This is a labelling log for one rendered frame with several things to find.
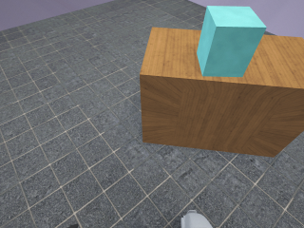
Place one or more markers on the carton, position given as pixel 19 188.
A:
pixel 228 40

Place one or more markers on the robot right shin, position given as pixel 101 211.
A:
pixel 191 211

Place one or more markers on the robot right thigh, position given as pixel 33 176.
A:
pixel 194 220

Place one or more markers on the pedestal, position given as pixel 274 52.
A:
pixel 257 114

